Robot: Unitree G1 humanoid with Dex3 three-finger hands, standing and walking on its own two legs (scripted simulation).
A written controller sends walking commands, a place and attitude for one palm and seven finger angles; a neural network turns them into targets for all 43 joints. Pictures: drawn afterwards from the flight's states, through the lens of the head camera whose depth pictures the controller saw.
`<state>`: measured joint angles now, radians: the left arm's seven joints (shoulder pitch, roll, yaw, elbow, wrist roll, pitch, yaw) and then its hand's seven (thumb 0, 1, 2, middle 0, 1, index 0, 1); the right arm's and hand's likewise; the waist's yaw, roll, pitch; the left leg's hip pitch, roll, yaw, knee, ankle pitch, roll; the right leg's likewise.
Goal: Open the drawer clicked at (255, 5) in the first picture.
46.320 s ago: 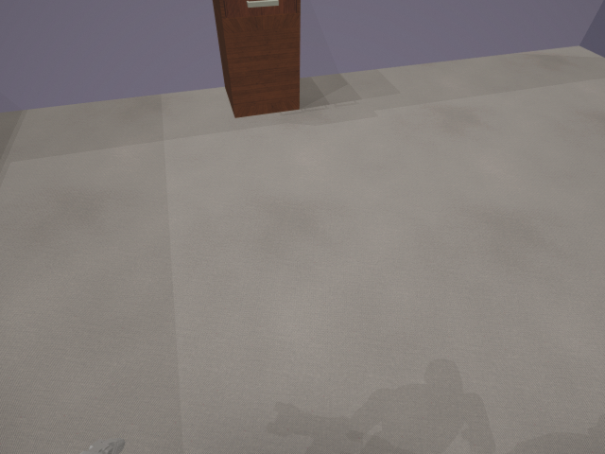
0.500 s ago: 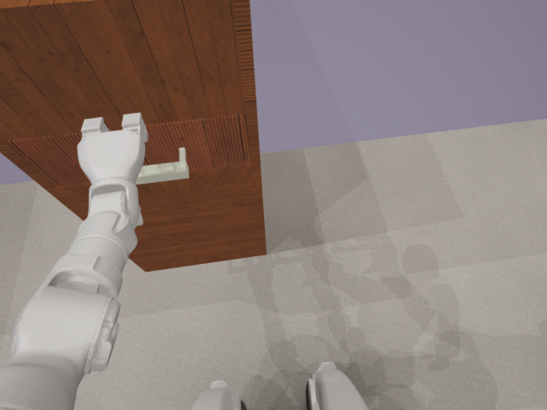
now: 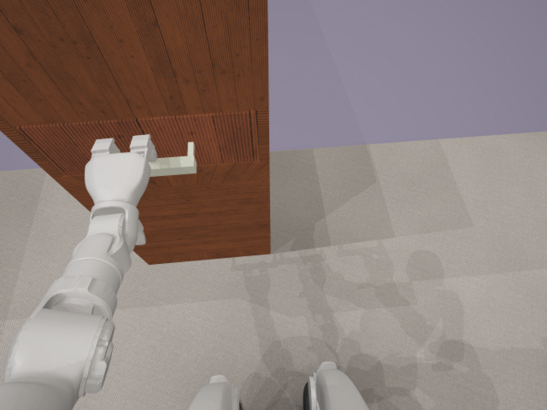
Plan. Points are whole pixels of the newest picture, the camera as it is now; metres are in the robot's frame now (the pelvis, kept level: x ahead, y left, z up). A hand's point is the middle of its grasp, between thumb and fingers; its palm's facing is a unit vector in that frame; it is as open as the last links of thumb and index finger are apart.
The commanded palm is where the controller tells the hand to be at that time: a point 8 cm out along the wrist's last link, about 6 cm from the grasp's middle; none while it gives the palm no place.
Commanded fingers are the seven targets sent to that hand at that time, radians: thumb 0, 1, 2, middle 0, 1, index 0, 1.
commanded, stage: lower the fingers behind the handle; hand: left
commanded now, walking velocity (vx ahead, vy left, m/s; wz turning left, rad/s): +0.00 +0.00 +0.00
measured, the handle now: (149, 158) +0.54 +0.21 -0.05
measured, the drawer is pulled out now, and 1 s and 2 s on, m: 0.00 0.00 0.00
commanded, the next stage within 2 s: close the thumb around the handle in 1.14 s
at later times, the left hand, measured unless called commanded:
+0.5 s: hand (139, 188) +0.47 +0.22 -0.04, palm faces -0.01 +0.02 -1.00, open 14.0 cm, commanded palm +0.45 +0.21 +0.00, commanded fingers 0.00 -0.50 0.30 -0.30 -1.20 -0.30 -1.20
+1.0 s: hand (143, 193) +0.47 +0.22 -0.06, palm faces -0.03 +0.00 -1.00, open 14.0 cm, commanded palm +0.44 +0.21 -0.01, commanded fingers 0.00 -0.50 0.30 -0.30 -1.20 -0.30 -1.20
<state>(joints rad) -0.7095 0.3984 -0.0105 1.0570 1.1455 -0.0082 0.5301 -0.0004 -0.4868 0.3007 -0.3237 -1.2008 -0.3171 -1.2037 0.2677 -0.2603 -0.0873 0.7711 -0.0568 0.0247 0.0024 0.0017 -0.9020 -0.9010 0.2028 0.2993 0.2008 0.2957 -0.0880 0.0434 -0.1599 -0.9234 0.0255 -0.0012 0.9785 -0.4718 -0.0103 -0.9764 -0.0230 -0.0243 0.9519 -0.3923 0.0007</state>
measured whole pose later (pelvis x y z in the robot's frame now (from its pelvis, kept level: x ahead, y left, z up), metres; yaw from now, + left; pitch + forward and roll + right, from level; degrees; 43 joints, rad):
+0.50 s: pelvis -0.01 +0.01 -0.02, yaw -1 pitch +27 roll -1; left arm -0.81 0.43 -0.02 1.13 1.15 -0.01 0.53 0.00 -0.49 0.30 -0.28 -1.21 -0.29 -1.20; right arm 0.30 -0.25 -0.06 0.77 -0.06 0.01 0.01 0.00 -0.90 -0.90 0.20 0.30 0.20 0.30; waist -0.12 0.05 -0.18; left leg -1.06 0.02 0.01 1.11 -0.51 0.01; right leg -1.12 -0.03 -0.01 1.06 -0.41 0.01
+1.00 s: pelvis -0.01 +0.01 -0.03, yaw -1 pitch +28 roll -1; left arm -0.78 0.43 0.00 1.09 1.14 0.00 0.52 0.00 -0.49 0.30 -0.26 -1.18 -0.29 -1.19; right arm 0.29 -0.25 -0.06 0.76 -0.06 0.01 0.02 0.00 -0.90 -0.90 0.20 0.30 0.20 0.30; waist -0.12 0.05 -0.19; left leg -1.11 0.03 0.01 1.15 -0.53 0.00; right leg -1.16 -0.02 -0.01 1.10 -0.43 0.01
